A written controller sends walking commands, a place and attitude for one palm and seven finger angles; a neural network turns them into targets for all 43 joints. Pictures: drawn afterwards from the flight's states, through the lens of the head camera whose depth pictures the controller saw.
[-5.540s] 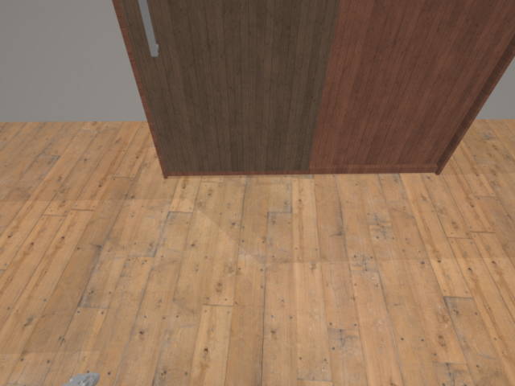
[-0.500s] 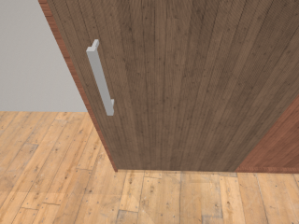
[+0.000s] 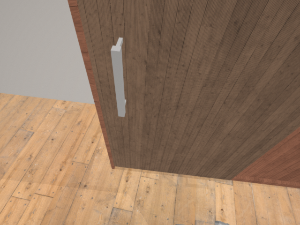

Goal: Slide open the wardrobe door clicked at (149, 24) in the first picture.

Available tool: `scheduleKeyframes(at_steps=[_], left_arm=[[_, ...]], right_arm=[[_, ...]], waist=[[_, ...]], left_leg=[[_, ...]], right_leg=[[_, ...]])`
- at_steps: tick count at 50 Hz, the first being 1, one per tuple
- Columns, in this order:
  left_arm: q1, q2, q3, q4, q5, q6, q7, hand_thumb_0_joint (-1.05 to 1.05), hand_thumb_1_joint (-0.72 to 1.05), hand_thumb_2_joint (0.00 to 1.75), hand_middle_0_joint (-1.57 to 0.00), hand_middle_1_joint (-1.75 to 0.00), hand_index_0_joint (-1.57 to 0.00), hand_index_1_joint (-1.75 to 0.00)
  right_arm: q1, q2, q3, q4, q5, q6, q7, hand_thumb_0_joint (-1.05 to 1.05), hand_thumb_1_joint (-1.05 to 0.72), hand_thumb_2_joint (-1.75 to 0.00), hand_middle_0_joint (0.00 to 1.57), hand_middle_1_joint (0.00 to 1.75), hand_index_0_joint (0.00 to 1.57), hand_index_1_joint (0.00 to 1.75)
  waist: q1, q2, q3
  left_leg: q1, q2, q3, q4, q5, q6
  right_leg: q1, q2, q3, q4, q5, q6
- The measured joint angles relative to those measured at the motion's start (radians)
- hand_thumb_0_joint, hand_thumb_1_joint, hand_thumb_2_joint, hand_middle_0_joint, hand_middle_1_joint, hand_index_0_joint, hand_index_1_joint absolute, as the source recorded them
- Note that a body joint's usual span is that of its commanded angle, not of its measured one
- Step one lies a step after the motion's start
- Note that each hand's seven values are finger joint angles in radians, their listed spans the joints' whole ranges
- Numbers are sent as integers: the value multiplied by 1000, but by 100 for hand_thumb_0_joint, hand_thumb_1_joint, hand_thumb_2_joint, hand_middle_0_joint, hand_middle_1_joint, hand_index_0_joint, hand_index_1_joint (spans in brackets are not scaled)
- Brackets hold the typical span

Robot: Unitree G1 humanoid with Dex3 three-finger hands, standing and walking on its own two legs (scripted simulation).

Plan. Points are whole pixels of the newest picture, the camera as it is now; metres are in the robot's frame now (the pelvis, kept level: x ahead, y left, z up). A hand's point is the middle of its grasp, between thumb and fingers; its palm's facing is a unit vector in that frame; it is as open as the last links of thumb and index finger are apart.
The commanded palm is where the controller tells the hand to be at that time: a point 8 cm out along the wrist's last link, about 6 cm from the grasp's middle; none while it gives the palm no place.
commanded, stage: come to a stop and stand still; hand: left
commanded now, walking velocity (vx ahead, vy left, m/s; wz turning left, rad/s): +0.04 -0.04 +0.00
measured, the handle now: (121, 82) +0.49 +0.14 +0.08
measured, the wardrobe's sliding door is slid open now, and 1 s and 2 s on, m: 0.00 0.00 0.00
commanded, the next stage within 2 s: look again from close up in 1.56 s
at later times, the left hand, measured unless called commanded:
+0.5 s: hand out of the picture -0.01 +0.12 -0.18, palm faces +0.04 -0.98 -0.18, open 7.3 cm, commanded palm none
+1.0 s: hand out of the picture +0.04 +0.19 -0.18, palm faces +0.06 -0.97 -0.22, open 7.4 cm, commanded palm none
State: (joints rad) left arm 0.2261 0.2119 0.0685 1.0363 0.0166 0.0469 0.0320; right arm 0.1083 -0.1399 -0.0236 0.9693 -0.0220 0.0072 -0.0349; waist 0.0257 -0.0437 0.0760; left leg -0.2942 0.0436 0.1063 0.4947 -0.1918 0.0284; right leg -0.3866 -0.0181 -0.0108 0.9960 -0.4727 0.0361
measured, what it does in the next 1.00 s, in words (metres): steps on the spot: right foot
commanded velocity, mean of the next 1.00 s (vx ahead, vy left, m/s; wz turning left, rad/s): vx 0.00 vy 0.00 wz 0.00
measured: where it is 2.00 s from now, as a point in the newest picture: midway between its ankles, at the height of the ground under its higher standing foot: outside the picture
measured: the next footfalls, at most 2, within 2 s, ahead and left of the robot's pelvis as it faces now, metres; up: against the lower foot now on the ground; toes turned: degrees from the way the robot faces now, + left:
right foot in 0.18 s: +0.00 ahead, -0.15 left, +0.00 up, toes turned -2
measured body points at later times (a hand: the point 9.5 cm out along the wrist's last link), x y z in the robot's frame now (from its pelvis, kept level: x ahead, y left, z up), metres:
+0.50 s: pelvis -0.02 -0.05 +0.00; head -0.02 -0.05 +0.45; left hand -0.01 +0.17 -0.16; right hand -0.08 -0.28 -0.16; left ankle +0.04 +0.11 -0.74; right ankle -0.05 -0.15 -0.74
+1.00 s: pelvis +0.00 +0.00 -0.01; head -0.01 +0.01 +0.44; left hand +0.04 +0.24 -0.16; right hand +0.07 -0.26 -0.14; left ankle +0.04 +0.11 -0.74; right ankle -0.05 -0.15 -0.74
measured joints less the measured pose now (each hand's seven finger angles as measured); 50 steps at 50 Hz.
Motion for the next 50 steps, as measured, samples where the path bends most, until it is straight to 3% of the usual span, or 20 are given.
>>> scheduleKeyframes(at_steps=[5,9,13,17,26,35,42,50], left_arm=[[14,-10,-12,8,-1,4,-7,0,91,90,-20,-30,-20,-30],[22,-23,-22,15,-1,-19,-6,0,91,90,-20,-30,-20,-30],[34,-55,-38,37,0,-33,-4,0,91,90,-20,-30,-20,-30],[38,-70,-47,57,-6,-35,-1,1,92,90,-20,-30,-20,-30],[45,-76,-44,91,-13,-26,-3,1,92,90,-20,-30,-20,-30],[61,-89,-57,74,-5,-44,-7,1,91,90,-20,-30,-20,-30],[93,-65,-46,-6,5,-54,8,1,91,90,-20,-30,-20,-30],[68,-8,-42,-91,8,-39,7,0,91,90,-20,-30,-20,-30]], right_arm=[[17,9,-2,15,-2,-1,9,1,-91,-90,20,30,20,30],[50,-5,-18,41,8,2,12,0,-92,-90,20,30,20,30],[100,-41,-28,82,9,25,13,0,-93,-90,20,30,20,30],[157,-56,-15,125,4,17,13,0,-93,-90,20,30,20,30],[257,-13,4,199,1,21,7,1,-92,-90,19,30,20,30],[272,39,18,172,-1,7,10,1,-91,-90,20,30,20,30],[236,15,5,64,-4,-14,4,1,-91,-90,20,30,20,30],[122,-62,-12,-9,1,-18,5,2,-93,-90,20,30,20,30]], waist=[[-20,30,-16],[-29,41,-31],[-45,74,-50],[-53,79,-56],[-63,51,-41],[-65,50,-7],[-52,43,-45],[-29,28,-61]], left_leg=[[2,12,0,-37,33,-12],[-21,14,5,-4,33,-35],[-10,26,-25,6,-47,-52],[17,41,-52,-39,59,-63],[22,59,-66,-24,42,-86],[4,50,-71,-12,27,-76],[-29,21,-68,92,-47,-50],[-27,5,-44,124,-62,-14]], right_leg=[[93,-20,-18,-203,-13,3],[201,-29,-28,-477,144,-14],[223,-8,-49,-494,163,-44],[241,15,-64,-507,167,-57],[262,34,-75,-519,162,-70],[261,27,-81,-535,161,-59],[242,-9,-79,-451,98,-33],[244,-31,-57,-434,101,0]])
